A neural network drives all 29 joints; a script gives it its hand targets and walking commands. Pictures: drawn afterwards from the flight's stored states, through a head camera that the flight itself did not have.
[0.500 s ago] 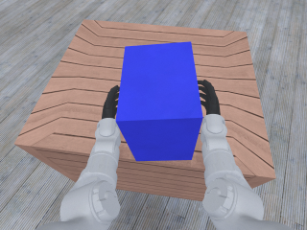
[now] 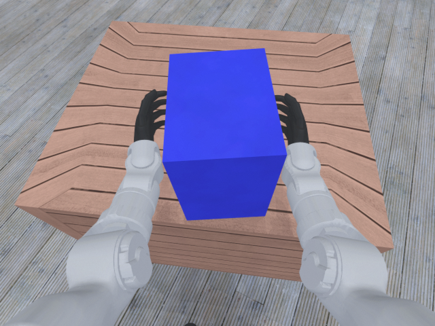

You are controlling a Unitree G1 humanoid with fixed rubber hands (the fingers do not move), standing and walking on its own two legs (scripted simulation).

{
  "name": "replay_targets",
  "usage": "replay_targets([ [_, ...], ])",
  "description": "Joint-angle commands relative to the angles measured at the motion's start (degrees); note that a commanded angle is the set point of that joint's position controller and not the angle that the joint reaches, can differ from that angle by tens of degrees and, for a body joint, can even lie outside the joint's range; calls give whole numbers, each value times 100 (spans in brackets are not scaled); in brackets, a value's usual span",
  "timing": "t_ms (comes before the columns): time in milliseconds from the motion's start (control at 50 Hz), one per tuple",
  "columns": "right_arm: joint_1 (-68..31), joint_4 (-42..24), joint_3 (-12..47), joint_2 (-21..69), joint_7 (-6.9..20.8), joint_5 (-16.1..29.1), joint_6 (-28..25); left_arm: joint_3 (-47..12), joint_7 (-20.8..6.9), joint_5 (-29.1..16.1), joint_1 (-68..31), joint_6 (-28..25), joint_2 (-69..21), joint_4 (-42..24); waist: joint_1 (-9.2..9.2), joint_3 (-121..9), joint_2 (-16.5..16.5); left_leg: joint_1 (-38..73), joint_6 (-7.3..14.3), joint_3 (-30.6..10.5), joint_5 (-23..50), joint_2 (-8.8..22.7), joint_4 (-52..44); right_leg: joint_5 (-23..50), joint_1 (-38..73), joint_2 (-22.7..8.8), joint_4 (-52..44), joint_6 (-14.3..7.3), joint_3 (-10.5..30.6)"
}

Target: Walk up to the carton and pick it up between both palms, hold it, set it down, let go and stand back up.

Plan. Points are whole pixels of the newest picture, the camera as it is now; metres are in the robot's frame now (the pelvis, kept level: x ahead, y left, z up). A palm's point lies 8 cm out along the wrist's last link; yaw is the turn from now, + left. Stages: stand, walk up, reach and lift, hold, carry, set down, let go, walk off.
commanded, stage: set down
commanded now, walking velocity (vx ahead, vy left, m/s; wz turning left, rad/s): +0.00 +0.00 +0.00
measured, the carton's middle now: (221, 142) +0.47 +0.02 -0.01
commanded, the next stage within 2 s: none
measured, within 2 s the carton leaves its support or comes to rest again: neither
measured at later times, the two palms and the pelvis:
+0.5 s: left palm (144, 130) +0.43 +0.15 +0.08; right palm (306, 119) +0.46 -0.13 +0.09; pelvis -0.02 +0.00 +0.00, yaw -1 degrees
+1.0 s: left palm (143, 144) +0.42 +0.16 +0.05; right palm (316, 139) +0.44 -0.16 +0.05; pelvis -0.03 -0.01 -0.01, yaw -1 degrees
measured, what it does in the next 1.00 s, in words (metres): stands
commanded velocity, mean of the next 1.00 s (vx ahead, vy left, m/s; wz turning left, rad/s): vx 0.00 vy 0.00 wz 0.00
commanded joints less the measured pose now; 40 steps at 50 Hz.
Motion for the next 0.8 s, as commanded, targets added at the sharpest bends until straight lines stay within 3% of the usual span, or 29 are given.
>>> replay_targets([
  [0, -2792, -687, 627, -325, 8, 456, -420, -470, -14, -333, -2314, -215, 263, -342, -12, -4480, -395, 1143, -6, -59, 2144, -136, 570, 3839, 3008, -50, 969, 473, 229],
  [80, -2938, -188, 810, -767, 91, 750, -313, -332, 86, -353, -2434, -89, 556, -90, 150, -3736, -264, 1576, -132, -158, 2065, -79, 684, 3315, 2377, 33, 877, 407, 198],
  [120, -3050, -99, 819, -893, 87, 927, -220, -366, 90, -533, -2551, -31, 556, -157, 70, -3606, -245, 1819, -180, -157, 1944, -42, 735, 2889, 2009, 35, 804, 406, 207],
  [180, -3280, -134, 997, -1022, 46, 1147, -277, -556, 129, -783, -2925, -164, 669, -345, 92, -4228, -347, 2085, -180, -168, 2415, -28, 900, 3133, 1735, 86, 880, 448, 194],
  [240, -3236, 71, 1240, -1148, 73, 1312, -165, -731, 106, -988, -2794, -70, 757, -187, 34, -4268, -406, 2167, -205, -131, 2415, -49, 962, 2943, 1706, 64, 777, 470, 198],
  [300, -3351, 246, 1315, -1351, 104, 1452, 14, -756, 96, -1040, -2753, 57, 852, -117, 107, -3863, -306, 2156, -207, -238, 2101, -21, 908, 2575, 1575, 70, 760, 444, 190],
  [320, -3376, 211, 1284, -1378, 106, 1493, 38, -714, 139, -1002, -2739, 61, 920, -225, 182, -3927, -198, 2206, -228, -232, 2029, -15, 926, 2491, 1400, 91, 783, 454, 179],
  [340, -3525, 208, 1329, -1395, 74, 1538, 93, -730, 175, -1057, -2944, 135, 826, -259, 114, -3817, -308, 2303, -215, -243, 1996, 3, 947, 2398, 1318, 88, 756, 476, 178],
  [360, -3598, 117, 1375, -1280, 98, 1593, 148, -775, 179, -1114, -3004, 142, 832, -442, 166, -3799, -358, 2336, -221, -239, 2035, -27, 959, 2305, 1118, 106, 775, 495, 128],
  [380, -3537, -17, 1311, -1399, 94, 1614, 149, -798, 217, -1083, -2995, 151, 890, -542, 146, -4049, -246, 2313, -241, -201, 2265, -53, 1050, 2534, 1084, 112, 836, 501, 134],
  [420, -3489, 197, 1340, -1368, 127, 1603, 202, -853, 219, -987, -2960, 213, 830, -467, 185, -4133, -147, 2268, -192, -195, 2151, -12, 1026, 2498, 1210, 47, 874, 453, 197],
  [460, -3379, 325, 1291, -1461, 71, 1520, 316, -776, 188, -933, -2778, 342, 718, -321, 52, -3902, -221, 2194, -174, -265, 1979, -6, 1015, 2383, 1310, 19, 774, 465, 173],
  [480, -3393, 339, 1381, -1378, 61, 1622, 372, -774, 186, -955, -2771, 374, 758, -396, 78, -3702, -140, 2112, -145, -242, 1810, -18, 963, 2295, 1307, 11, 760, 447, 212],
  [520, -3485, 346, 1400, -1449, 63, 1695, 396, -809, 150, -1171, -2788, 364, 842, -27, 87, -3440, -212, 1831, -137, -261, 1396, -11, 931, 1937, 1257, -18, 771, 482, 190],
  [560, -3534, 394, 1437, -1404, 61, 1711, 371, -779, 94, -1236, -2886, 235, 1004, 90, 93, -3356, -347, 1379, -33, -191, 1171, -13, 865, 2020, 1458, -102, 850, 546, 275],
  [660, -3693, 37, 1466, -1375, 63, 1723, 178, -932, 47, -1410, -3114, -43, 1225, 23, 77, -4328, -380, 1004, 73, -144, 977, -61, 896, 2241, 1699, -163, 1147, 629, 251],
  [720, -3735, 248, 1484, -1369, 128, 1682, 174, -995, 81, -1480, -3262, -71, 1247, 53, 42, -4391, -361, 1008, 55, -179, 1071, -34, 946, 2166, 1583, -114, 1120, 609, 207],
  [780, -3615, 355, 1547, -1403, 130, 1822, 223, -941, -2, -1573, -3140, -157, 1462, 241, 50, -4289, -402, 577, 129, -102, 633, -43, 922, 1999, 1706, -207, 1223, 692, 322],
])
